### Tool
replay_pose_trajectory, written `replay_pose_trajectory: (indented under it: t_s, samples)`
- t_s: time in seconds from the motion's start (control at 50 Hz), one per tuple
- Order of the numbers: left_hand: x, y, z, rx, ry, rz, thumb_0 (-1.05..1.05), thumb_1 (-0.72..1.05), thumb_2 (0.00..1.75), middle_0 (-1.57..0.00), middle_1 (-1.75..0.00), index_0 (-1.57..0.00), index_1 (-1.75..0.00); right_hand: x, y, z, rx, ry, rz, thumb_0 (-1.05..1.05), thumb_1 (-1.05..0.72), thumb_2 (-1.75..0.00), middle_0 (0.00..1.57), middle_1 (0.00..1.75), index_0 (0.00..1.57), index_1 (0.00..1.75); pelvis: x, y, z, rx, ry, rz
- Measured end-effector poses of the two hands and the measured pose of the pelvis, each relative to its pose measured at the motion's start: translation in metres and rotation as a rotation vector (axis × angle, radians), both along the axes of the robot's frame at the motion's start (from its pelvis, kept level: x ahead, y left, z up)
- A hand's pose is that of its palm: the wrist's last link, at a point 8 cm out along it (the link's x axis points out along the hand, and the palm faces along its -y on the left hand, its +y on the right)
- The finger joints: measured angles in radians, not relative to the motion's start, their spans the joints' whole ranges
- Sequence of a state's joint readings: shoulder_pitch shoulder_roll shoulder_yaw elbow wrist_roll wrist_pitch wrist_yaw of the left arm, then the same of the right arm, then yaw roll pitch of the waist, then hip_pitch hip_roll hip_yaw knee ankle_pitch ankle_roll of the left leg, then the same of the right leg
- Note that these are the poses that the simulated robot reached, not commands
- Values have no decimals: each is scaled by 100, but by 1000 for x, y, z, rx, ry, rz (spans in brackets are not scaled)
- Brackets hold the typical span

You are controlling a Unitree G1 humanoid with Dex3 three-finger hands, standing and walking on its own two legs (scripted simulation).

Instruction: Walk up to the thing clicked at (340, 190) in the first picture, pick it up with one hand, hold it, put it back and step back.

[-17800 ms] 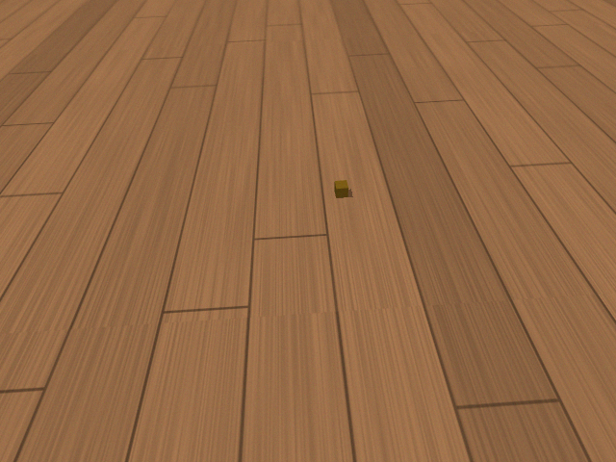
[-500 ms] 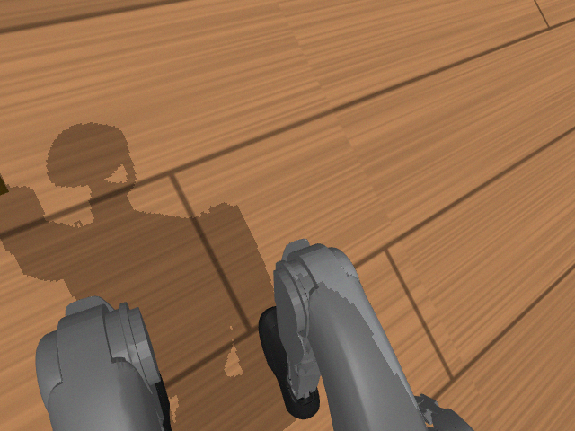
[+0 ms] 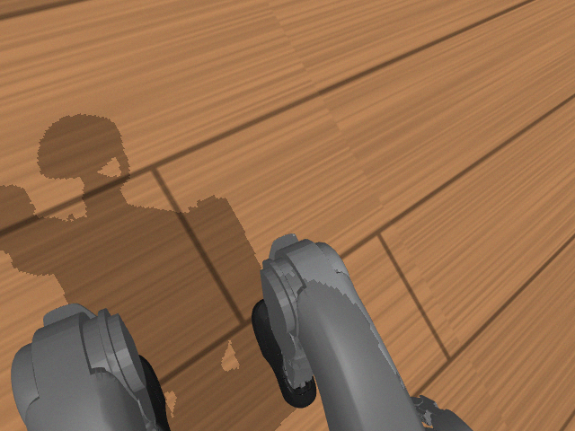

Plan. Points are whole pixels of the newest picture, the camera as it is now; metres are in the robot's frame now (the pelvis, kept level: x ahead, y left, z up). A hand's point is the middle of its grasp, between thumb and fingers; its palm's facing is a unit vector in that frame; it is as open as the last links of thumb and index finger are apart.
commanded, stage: approach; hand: left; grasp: from above
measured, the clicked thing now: out of the picture +0.52 +0.35 -0.29
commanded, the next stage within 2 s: rest palm in 0.10 s
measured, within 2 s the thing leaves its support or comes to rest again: neither
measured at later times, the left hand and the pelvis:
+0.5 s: hand out of the picture +0.50 +0.34 -0.17, palm faces -0.46 -0.16 -0.87, open 14.6 cm; pelvis +0.00 +0.01 +0.00, yaw +0 degrees
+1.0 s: hand out of the picture +0.52 +0.34 -0.23, palm faces -0.38 -0.17 -0.91, open 14.6 cm; pelvis +0.00 +0.01 -0.01, yaw -3 degrees
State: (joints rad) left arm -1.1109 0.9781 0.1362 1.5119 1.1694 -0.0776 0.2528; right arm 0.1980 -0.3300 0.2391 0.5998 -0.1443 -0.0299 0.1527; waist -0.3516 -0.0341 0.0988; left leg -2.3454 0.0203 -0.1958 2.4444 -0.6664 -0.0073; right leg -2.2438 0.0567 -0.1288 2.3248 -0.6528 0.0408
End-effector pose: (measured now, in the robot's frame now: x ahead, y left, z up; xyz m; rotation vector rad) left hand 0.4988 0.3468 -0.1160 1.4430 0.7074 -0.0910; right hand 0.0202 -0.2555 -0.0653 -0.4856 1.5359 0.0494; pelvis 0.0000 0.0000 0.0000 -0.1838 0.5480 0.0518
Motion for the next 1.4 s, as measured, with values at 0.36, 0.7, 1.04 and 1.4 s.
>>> replay_pose_trajectory:
  t_s: [0.36, 0.7, 1.04, 1.4]
  samples:
    - [24, 5, 23, 31, -121, -31, 0, -59, 109, -9, -94, -5, -98, 30, 0, 7, -21, -58, 33, 0, -89, -89, 20, 30, 20, 30, 7, 5, 3, -17, 32, 6]
    - [6, -9, -36, -23, -57, -79, 0, -59, 106, -8, -91, -4, -95, -6, 7, 10, -42, 34, 52, 0, -89, -90, 20, 30, 20, 30, 0, 4, -7, -25, -19, -10]
    - [19, -9, -54, -3, -78, 18, 0, -59, 106, -9, -89, -4, -93, -4, 15, 16, -17, 11, 75, 0, -90, -90, 20, 30, 20, 30, 5, 8, -10, -48, -19, -24]
    - [11, -9, -67, -15, -69, -21, 0, -59, 106, -9, -90, -4, -94, -4, 14, 21, -18, 31, 119, 0, -90, -90, 20, 30, 20, 30, 3, 7, -9, -57, -42, -30]
